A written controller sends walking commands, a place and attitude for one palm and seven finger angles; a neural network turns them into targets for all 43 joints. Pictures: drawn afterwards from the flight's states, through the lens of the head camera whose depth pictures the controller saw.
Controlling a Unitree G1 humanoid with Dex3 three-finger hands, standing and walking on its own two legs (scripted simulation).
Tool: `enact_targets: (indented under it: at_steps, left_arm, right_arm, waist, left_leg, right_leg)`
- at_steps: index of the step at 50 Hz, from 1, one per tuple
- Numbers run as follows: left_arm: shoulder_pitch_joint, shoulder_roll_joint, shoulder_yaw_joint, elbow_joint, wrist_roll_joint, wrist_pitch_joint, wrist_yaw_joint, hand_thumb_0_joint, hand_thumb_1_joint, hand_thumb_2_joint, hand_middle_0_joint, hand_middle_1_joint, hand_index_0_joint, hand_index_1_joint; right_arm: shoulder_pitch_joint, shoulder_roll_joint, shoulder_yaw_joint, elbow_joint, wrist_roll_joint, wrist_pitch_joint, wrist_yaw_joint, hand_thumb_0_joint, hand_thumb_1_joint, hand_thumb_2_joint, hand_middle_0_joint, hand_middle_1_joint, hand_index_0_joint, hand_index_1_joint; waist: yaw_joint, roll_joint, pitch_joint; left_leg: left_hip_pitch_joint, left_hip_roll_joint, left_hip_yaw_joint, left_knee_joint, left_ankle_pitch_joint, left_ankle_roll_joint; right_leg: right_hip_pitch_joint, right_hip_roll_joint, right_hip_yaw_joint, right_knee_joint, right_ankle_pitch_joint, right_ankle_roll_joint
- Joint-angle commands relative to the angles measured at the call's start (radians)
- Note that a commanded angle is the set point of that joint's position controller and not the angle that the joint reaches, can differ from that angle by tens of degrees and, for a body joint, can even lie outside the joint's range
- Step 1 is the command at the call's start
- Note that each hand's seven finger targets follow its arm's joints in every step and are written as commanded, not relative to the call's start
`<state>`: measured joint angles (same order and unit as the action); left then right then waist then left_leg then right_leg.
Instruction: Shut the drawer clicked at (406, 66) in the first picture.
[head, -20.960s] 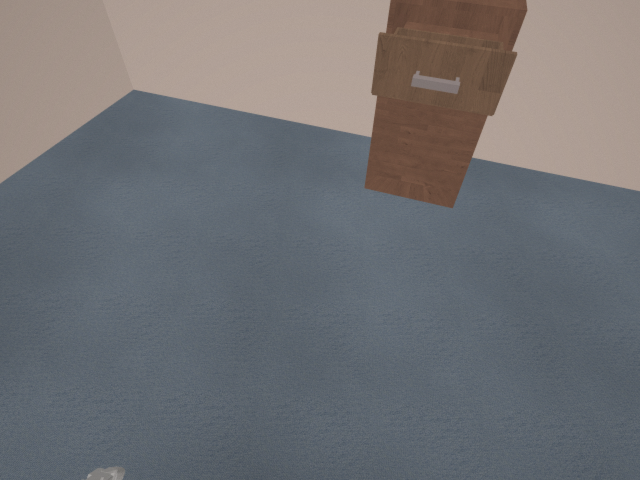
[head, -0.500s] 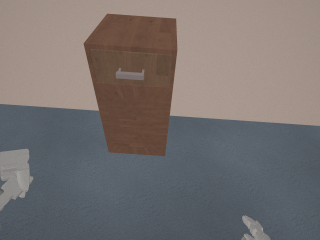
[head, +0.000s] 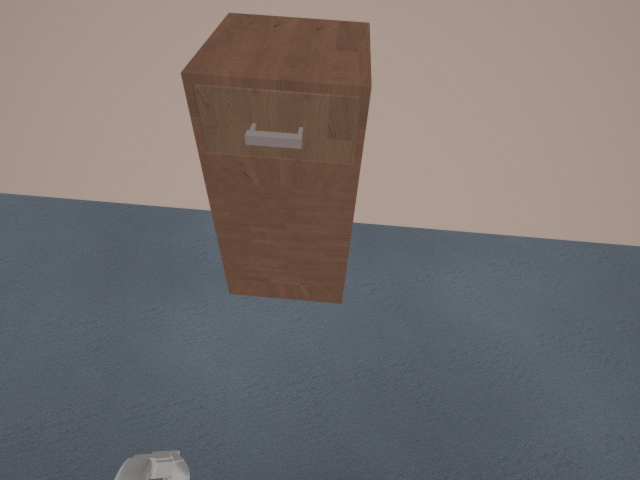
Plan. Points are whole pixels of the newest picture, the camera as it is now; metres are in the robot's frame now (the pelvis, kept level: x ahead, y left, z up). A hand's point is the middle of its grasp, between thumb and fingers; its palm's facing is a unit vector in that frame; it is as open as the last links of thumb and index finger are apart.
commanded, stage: let the arm hang, fingers relaxed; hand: left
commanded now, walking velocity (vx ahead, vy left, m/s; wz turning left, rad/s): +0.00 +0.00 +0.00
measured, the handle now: (275, 134) +0.87 +0.13 -0.02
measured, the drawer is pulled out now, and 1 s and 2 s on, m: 0.00 0.00 0.00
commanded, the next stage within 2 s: look to check the result in 0.88 s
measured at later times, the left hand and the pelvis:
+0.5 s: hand out of the picture -0.05 +0.18 -0.16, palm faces +0.02 -0.98 -0.20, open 6.7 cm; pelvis -0.01 +0.00 +0.02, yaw -1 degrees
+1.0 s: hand out of the picture +0.00 +0.17 -0.16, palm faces +0.01 -0.98 -0.19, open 7.4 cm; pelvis +0.00 -0.01 +0.02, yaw -1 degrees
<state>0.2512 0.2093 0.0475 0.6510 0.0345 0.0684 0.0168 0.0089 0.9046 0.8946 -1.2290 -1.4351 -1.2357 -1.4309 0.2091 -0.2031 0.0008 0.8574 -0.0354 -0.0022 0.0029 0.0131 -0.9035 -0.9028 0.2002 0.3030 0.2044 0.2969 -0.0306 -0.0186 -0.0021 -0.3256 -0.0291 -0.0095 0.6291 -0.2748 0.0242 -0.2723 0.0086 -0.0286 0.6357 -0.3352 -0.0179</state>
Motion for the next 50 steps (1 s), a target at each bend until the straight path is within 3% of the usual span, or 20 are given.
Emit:
enact_targets:
  at_steps: [1,2,4,5,6,7,9,15,19,30,34,36,44,47,50]
  left_arm:
    - [0.041,0.127,0.006,0.108,-0.019,-0.062,0.004,0.000,0.900,0.900,-0.920,-1.080,-0.920,-1.080]
    - [0.043,0.131,0.001,0.154,-0.020,-0.065,0.003,0.000,0.900,0.900,-0.880,-1.037,-0.880,-1.037]
    - [0.060,0.105,0.002,0.223,-0.024,-0.070,0.004,0.000,0.900,0.900,-0.800,-0.950,-0.800,-0.950]
    - [0.058,0.107,-0.003,0.252,-0.025,-0.070,0.002,0.000,0.900,0.900,-0.760,-0.907,-0.760,-0.907]
    - [0.060,0.109,-0.007,0.279,-0.026,-0.071,0.000,0.000,0.900,0.900,-0.720,-0.863,-0.720,-0.863]
    - [0.059,0.110,-0.009,0.300,-0.025,-0.074,0.001,0.000,0.900,0.900,-0.680,-0.820,-0.680,-0.820]
    - [0.064,0.101,-0.019,0.345,-0.026,-0.074,0.000,0.000,0.900,0.900,-0.600,-0.733,-0.600,-0.733]
    - [0.102,0.083,-0.031,0.438,-0.027,-0.078,0.008,0.000,0.900,0.900,-0.360,-0.473,-0.360,-0.473]
    - [0.116,0.066,-0.034,0.468,-0.027,-0.076,0.013,0.000,0.900,0.900,-0.200,-0.300,-0.200,-0.300]
    - [0.117,0.032,-0.023,0.465,-0.023,-0.078,0.020,0.000,0.900,0.900,-0.200,-0.300,-0.200,-0.300]
    - [0.111,0.022,-0.019,0.455,-0.024,-0.082,0.021,0.000,0.900,0.900,-0.200,-0.300,-0.200,-0.300]
    - [0.107,0.023,-0.018,0.457,-0.025,-0.082,0.021,0.000,0.900,0.900,-0.200,-0.300,-0.200,-0.300]
    - [0.093,0.034,-0.015,0.452,-0.026,-0.086,0.020,0.000,0.900,0.900,-0.200,-0.300,-0.200,-0.300]
    - [0.091,0.042,-0.015,0.452,-0.025,-0.084,0.020,0.000,0.900,0.900,-0.200,-0.300,-0.200,-0.300]
    - [0.085,0.045,-0.013,0.454,-0.025,-0.085,0.019,0.000,0.900,0.900,-0.200,-0.300,-0.200,-0.300]
  right_arm:
    - [-0.013,-0.122,-0.025,-0.008,0.005,-0.014,-0.022,0.000,-0.900,-0.900,0.200,0.300,0.200,0.300]
    - [-0.006,-0.118,-0.024,0.009,0.010,-0.011,-0.026,0.000,-0.900,-0.900,0.200,0.300,0.200,0.300]
    - [0.023,-0.091,-0.024,0.049,0.008,-0.004,-0.030,0.000,-0.900,-0.900,0.200,0.300,0.200,0.300]
    - [0.037,-0.086,-0.024,0.066,0.009,-0.002,-0.031,0.000,-0.900,-0.900,0.200,0.300,0.200,0.300]
    - [0.050,-0.084,-0.024,0.082,0.010,0.000,-0.032,0.000,-0.900,-0.900,0.200,0.300,0.200,0.300]
    - [0.068,-0.087,-0.027,0.092,0.014,0.002,-0.033,0.000,-0.900,-0.900,0.200,0.300,0.200,0.300]
    - [0.094,-0.087,-0.028,0.122,0.016,0.004,-0.034,0.000,-0.900,-0.900,0.200,0.300,0.200,0.300]
    - [0.139,-0.072,-0.028,0.191,0.021,0.005,-0.037,0.000,-0.900,-0.900,0.200,0.300,0.200,0.300]
    - [0.148,-0.054,-0.027,0.217,0.019,0.009,-0.038,0.000,-0.900,-0.900,0.200,0.300,0.200,0.300]
    - [0.169,-0.007,-0.031,0.239,0.014,0.008,-0.037,0.000,-0.900,-0.900,0.200,0.300,0.200,0.300]
    - [0.175,0.003,-0.033,0.240,0.013,0.004,-0.038,0.000,-0.900,-0.900,0.200,0.300,0.200,0.300]
    - [0.175,0.005,-0.032,0.242,0.013,0.002,-0.039,0.000,-0.900,-0.900,0.200,0.300,0.200,0.300]
    - [0.176,-0.011,-0.036,0.241,0.015,0.000,-0.041,0.000,-0.900,-0.900,0.200,0.300,0.200,0.300]
    - [0.172,-0.021,-0.038,0.241,0.016,0.002,-0.041,0.000,-0.900,-0.900,0.200,0.300,0.200,0.300]
    - [0.170,-0.021,-0.038,0.245,0.015,0.001,-0.040,0.000,-0.900,-0.900,0.200,0.300,0.200,0.300]
  waist:
    - [0.051,0.147,-0.001]
    - [0.050,0.108,0.009]
    - [0.041,0.205,-0.017]
    - [0.038,0.219,-0.016]
    - [0.037,0.198,-0.015]
    - [0.034,0.127,-0.007]
    - [0.027,0.083,0.005]
    - [0.024,0.023,0.042]
    - [0.024,0.021,0.091]
    - [0.025,0.015,0.130]
    - [0.024,0.012,0.109]
    - [0.024,0.046,0.108]
    - [0.022,0.021,0.091]
    - [0.022,0.049,0.105]
    - [0.021,0.023,0.099]
  left_leg:
    - [0.007,0.124,-0.148,-0.227,0.228,0.046]
    - [0.017,0.118,-0.139,-0.226,0.198,0.038]
    - [0.055,0.108,-0.113,-0.236,0.128,0.029]
    - [0.056,0.109,-0.115,-0.250,0.087,0.027]
    - [0.061,0.110,-0.115,-0.258,0.066,0.026]
    - [0.072,0.116,-0.120,-0.256,0.073,0.028]
    - [0.091,0.119,-0.116,-0.270,0.049,0.028]
    - [0.115,0.119,-0.105,-0.286,0.054,0.029]
    - [0.104,0.114,-0.102,-0.300,0.017,0.027]
    - [0.068,0.100,-0.088,-0.299,-0.011,0.024]
    - [0.080,0.097,-0.080,-0.284,0.030,0.021]
    - [0.083,0.102,-0.082,-0.290,0.040,0.020]
    - [0.102,0.105,-0.077,-0.282,0.065,0.018]
    - [0.102,0.108,-0.079,-0.287,0.043,0.018]
    - [0.103,0.108,-0.078,-0.291,0.040,0.019]
  right_leg:
    - [0.093,-0.066,0.097,-0.184,0.120,-0.021]
    - [0.093,-0.072,0.105,-0.215,0.125,-0.027]
    - [0.096,-0.084,0.110,-0.251,0.120,-0.037]
    - [0.095,-0.082,0.110,-0.263,0.100,-0.040]
    - [0.093,-0.081,0.110,-0.273,0.093,-0.042]
    - [0.087,-0.080,0.110,-0.285,0.096,-0.042]
    - [0.065,-0.086,0.106,-0.305,0.070,-0.041]
    - [0.036,-0.090,0.104,-0.322,0.059,-0.042]
    - [0.001,-0.087,0.108,-0.328,0.014,-0.043]
    - [-0.030,-0.085,0.117,-0.332,-0.037,-0.041]
    - [-0.019,-0.087,0.120,-0.330,-0.012,-0.043]
    - [-0.014,-0.085,0.118,-0.322,0.014,-0.043]
    - [0.005,-0.087,0.124,-0.329,0.034,-0.045]
    - [-0.009,-0.085,0.126,-0.332,0.012,-0.046]
    - [-0.001,-0.087,0.130,-0.338,0.010,-0.046]
